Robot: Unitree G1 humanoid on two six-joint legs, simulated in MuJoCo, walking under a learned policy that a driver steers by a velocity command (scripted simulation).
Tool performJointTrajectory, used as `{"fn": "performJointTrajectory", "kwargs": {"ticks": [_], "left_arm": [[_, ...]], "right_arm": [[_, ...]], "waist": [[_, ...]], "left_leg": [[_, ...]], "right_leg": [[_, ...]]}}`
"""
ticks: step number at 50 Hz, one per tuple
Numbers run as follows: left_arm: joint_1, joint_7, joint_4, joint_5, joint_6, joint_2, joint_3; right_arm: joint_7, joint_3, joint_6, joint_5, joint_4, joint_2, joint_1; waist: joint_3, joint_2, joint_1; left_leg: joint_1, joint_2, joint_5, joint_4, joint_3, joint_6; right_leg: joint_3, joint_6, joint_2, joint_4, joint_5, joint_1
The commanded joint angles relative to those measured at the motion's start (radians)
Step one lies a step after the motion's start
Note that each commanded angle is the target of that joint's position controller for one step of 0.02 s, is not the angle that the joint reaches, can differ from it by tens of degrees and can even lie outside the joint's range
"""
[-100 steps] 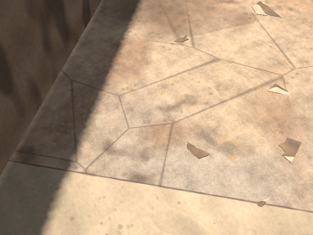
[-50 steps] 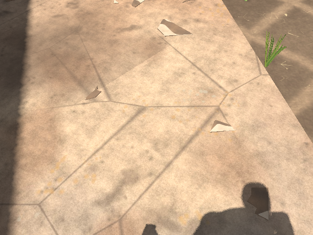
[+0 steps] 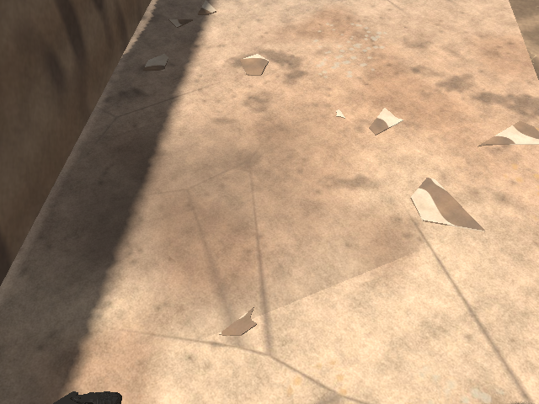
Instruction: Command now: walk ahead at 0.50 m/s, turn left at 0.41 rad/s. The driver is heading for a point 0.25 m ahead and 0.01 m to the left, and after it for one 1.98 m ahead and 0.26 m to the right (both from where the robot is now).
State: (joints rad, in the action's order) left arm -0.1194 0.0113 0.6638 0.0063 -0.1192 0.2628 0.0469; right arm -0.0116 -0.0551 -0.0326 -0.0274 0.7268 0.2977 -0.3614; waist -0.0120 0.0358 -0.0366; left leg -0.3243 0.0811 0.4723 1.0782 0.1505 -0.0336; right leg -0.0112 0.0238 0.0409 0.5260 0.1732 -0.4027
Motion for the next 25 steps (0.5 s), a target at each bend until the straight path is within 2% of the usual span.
{"fn": "performJointTrajectory", "kwargs": {"ticks": [1, 2, 4, 5, 7, 9, 11, 13, 15, 16, 17, 18, 19, 20, 21, 22, 24, 25], "left_arm": [[-0.165, -0.001, 0.000, 0.004, 0.010, 0.112, 0.038], [-0.140, -0.001, 0.003, 0.011, 0.009, 0.098, 0.030], [-0.120, 0.005, 0.023, 0.008, 0.002, 0.092, 0.027], [-0.115, 0.005, 0.035, 0.006, -0.001, 0.106, 0.030], [-0.096, 0.001, 0.055, -0.001, 0.006, 0.142, 0.038], [-0.099, -0.007, 0.073, -0.010, 0.022, 0.162, 0.042], [-0.132, -0.011, 0.097, -0.016, 0.035, 0.170, 0.041], [-0.147, -0.012, 0.115, -0.024, 0.044, 0.177, 0.040], [-0.127, -0.015, 0.122, -0.036, 0.051, 0.178, 0.039], [-0.140, -0.015, 0.130, -0.035, 0.051, 0.163, 0.033], [-0.179, -0.013, 0.135, -0.017, 0.043, 0.128, 0.020], [-0.267, -0.005, 0.135, 0.012, 0.033, 0.059, -0.008], [-0.298, -0.004, 0.152, 0.000, 0.045, 0.042, -0.023], [-0.250, -0.005, 0.150, -0.023, 0.067, 0.109, -0.003], [-0.196, -0.014, 0.137, -0.029, 0.089, 0.134, 0.008], [-0.175, -0.027, 0.135, -0.023, 0.111, 0.142, 0.016], [-0.201, -0.048, 0.141, -0.018, 0.149, 0.138, 0.026], [-0.219, -0.054, 0.144, -0.018, 0.158, 0.128, 0.028]], "right_arm": [[0.002, -0.025, -0.023, 0.017, -0.113, 0.109, 0.093], [0.007, -0.025, -0.022, 0.013, -0.117, 0.092, 0.101], [0.008, -0.018, -0.015, 0.014, -0.109, 0.053, 0.076], [0.007, -0.013, -0.013, 0.020, -0.109, 0.038, 0.080], [0.008, 0.001, -0.012, 0.031, -0.114, 0.010, 0.108], [0.016, 0.009, -0.014, 0.028, -0.111, 0.002, 0.146], [0.024, 0.006, -0.015, 0.024, -0.119, 0.014, 0.201], [0.029, -0.001, -0.016, 0.026, -0.135, 0.032, 0.239], [0.031, -0.011, -0.020, 0.034, -0.130, 0.046, 0.215], [0.026, -0.020, -0.021, 0.041, -0.114, 0.064, 0.179], [0.014, -0.034, -0.022, 0.052, -0.115, 0.120, 0.145], [0.001, -0.037, -0.013, 0.078, -0.129, 0.160, 0.109], [0.002, -0.015, -0.001, 0.071, -0.117, 0.079, 0.085], [0.010, -0.003, 0.004, 0.055, -0.102, 0.041, 0.091], [0.012, -0.008, 0.005, 0.046, -0.097, 0.055, 0.131], [0.011, -0.013, 0.006, 0.043, -0.098, 0.076, 0.177], [0.003, -0.024, 0.009, 0.051, -0.099, 0.101, 0.271], [-0.002, -0.028, 0.011, 0.053, -0.097, 0.104, 0.288]], "waist": [[-0.011, -0.094, 0.099], [0.023, -0.116, 0.072], [0.014, -0.138, 0.037], [0.006, -0.135, 0.028], [-0.025, -0.135, 0.023], [-0.056, -0.145, 0.040], [-0.066, -0.146, 0.064], [-0.063, -0.147, 0.069], [-0.069, -0.139, 0.037], [-0.085, -0.120, 0.022], [-0.130, -0.055, 0.021], [-0.238, 0.106, 0.046], [-0.331, 0.196, 0.017], [-0.281, 0.138, 0.004], [-0.200, 0.099, 0.009], [-0.146, 0.077, 0.020], [-0.086, 0.105, 0.069], [-0.077, 0.116, 0.078]], "left_leg": [[-0.447, -0.120, -0.115, 0.152, 0.002, 0.020], [-0.399, -0.133, -0.131, 0.116, -0.005, 0.023], [-0.326, -0.127, -0.107, 0.028, -0.041, 0.042], [-0.311, -0.122, -0.115, -0.032, -0.057, 0.052], [-0.259, -0.129, -0.204, -0.173, -0.089, 0.064], [-0.167, -0.120, -0.341, -0.306, -0.123, 0.063], [-0.121, -0.104, -0.420, -0.397, -0.132, 0.056], [-0.096, -0.095, -0.423, -0.468, -0.126, 0.035], [-0.011, -0.080, -0.473, -0.587, -0.135, 0.000], [0.078, -0.067, -0.546, -0.655, -0.143, -0.022], [0.230, -0.163, -0.868, -0.653, -0.058, -0.061], [0.488, -0.376, -1.226, -0.563, 0.131, -0.184], [0.501, -0.487, -1.206, -0.593, 0.244, -0.291], [0.427, -0.449, -1.003, -0.634, 0.230, -0.276], [0.361, -0.414, -0.837, -0.670, 0.188, -0.239], [0.276, -0.398, -0.715, -0.711, 0.153, -0.218], [0.088, -0.363, -0.580, -0.778, 0.065, -0.198], [0.045, -0.351, -0.553, -0.794, 0.023, -0.201]], "right_leg": [[-0.421, 0.178, -0.323, -0.257, 0.080, 0.402], [-0.343, 0.171, -0.292, -0.274, -0.072, 0.328], [-0.227, 0.182, -0.267, -0.269, -0.423, 0.270], [-0.181, 0.190, -0.265, -0.264, -0.567, 0.260], [-0.106, 0.191, -0.256, -0.260, -0.690, 0.248], [-0.043, 0.173, -0.229, -0.260, -0.696, 0.227], [-0.031, 0.159, -0.228, -0.246, -0.644, 0.248], [-0.048, 0.147, -0.246, -0.209, -0.589, 0.279], [-0.056, 0.118, -0.240, -0.137, -0.514, 0.284], [-0.049, 0.091, -0.207, -0.076, -0.478, 0.272], [-0.028, 0.040, -0.152, 0.024, -0.355, 0.202], [0.008, -0.023, -0.077, 0.214, 0.055, 0.001], [-0.046, -0.063, -0.065, 0.369, 0.501, -0.047], [-0.081, -0.077, -0.084, 0.434, 0.556, -0.081], [-0.069, -0.086, -0.093, 0.478, 0.524, -0.130], [-0.065, -0.095, -0.101, 0.492, 0.469, -0.138], [-0.047, -0.117, -0.103, 0.504, 0.362, -0.046], [-0.023, -0.121, -0.092, 0.515, 0.331, -0.023]]}}
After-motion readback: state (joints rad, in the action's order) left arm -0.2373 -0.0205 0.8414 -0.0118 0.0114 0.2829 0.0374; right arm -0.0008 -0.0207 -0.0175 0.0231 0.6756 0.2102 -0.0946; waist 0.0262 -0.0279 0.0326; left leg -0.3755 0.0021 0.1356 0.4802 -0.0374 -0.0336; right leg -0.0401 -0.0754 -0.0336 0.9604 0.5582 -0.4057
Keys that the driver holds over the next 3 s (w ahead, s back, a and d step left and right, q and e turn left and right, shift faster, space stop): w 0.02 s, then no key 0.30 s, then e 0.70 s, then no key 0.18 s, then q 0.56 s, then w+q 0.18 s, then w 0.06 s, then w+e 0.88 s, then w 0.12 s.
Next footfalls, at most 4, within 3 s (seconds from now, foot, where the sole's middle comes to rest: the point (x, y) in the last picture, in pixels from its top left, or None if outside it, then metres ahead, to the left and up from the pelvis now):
0.34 left None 0.27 0.14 -0.77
0.74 right None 0.20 -0.11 -0.77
1.26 left None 0.27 0.11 -0.77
1.92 left None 0.23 0.15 -0.77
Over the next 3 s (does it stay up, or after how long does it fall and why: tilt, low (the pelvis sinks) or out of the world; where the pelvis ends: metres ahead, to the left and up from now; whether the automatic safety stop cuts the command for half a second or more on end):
stays up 0.77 0.07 0.00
